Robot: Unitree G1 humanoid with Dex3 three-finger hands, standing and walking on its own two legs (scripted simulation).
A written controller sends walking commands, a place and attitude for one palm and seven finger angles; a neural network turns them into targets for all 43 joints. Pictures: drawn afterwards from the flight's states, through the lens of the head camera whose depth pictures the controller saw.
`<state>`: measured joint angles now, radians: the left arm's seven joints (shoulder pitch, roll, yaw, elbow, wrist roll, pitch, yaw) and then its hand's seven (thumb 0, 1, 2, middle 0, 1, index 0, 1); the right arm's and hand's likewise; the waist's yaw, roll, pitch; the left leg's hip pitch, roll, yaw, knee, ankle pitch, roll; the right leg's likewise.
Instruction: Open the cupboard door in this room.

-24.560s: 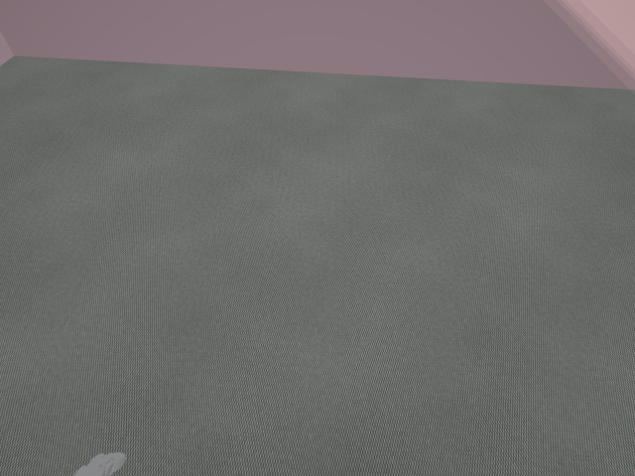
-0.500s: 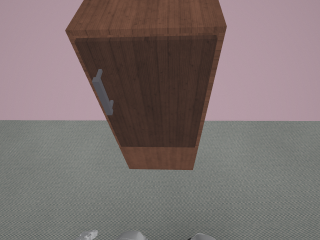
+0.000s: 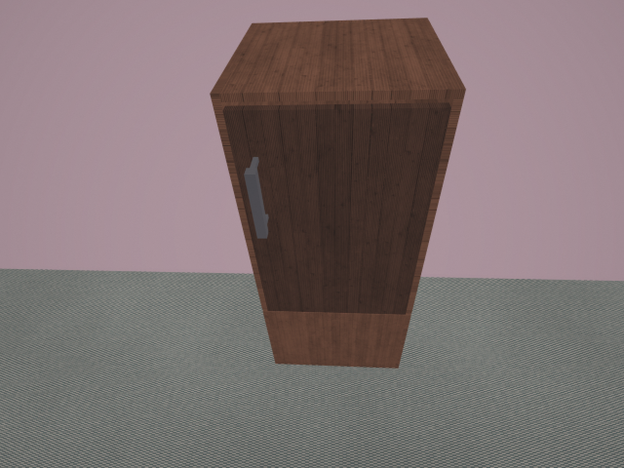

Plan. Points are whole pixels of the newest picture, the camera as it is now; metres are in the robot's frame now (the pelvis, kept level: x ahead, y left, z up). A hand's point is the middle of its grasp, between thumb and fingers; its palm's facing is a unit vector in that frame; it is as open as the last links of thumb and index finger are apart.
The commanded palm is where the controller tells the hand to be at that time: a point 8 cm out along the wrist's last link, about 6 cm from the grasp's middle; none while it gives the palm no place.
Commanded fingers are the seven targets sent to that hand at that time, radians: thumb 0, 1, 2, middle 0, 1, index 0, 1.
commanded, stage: come to a stop and stand still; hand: left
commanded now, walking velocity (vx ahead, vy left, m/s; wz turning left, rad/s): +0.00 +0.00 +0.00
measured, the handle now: (259, 198) +0.58 +0.15 +0.02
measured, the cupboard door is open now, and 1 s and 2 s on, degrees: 0 0 0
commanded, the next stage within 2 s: look again from close up in 0.32 s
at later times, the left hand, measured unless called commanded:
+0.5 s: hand out of the picture +0.02 +0.18 -0.16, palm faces +0.05 -0.97 -0.22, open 7.3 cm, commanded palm none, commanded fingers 0.00 0.90 0.90 -0.20 -0.30 -0.20 -0.30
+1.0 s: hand out of the picture +0.09 +0.17 -0.15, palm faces +0.06 -0.97 -0.23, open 7.3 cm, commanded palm +0.14 +0.22 -0.06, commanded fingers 0.00 0.85 0.88 -0.20 -0.33 -0.20 -0.33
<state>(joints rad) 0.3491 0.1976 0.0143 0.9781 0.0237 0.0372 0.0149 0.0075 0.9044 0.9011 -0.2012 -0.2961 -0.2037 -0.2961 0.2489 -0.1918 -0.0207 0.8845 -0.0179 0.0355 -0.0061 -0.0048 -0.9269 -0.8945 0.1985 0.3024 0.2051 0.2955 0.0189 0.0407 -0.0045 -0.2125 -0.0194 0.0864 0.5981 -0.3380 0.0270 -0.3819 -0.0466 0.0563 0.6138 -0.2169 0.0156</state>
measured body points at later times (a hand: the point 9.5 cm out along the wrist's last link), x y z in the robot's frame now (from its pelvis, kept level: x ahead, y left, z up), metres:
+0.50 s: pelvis +0.02 +0.00 +0.01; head +0.02 -0.02 +0.46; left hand +0.02 +0.23 -0.14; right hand +0.00 -0.22 -0.16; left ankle +0.00 +0.10 -0.73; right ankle +0.10 -0.13 -0.72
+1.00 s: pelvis +0.05 -0.02 +0.01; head +0.07 -0.03 +0.46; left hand +0.09 +0.22 -0.14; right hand +0.09 -0.24 -0.15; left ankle +0.00 +0.10 -0.73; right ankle +0.10 -0.13 -0.73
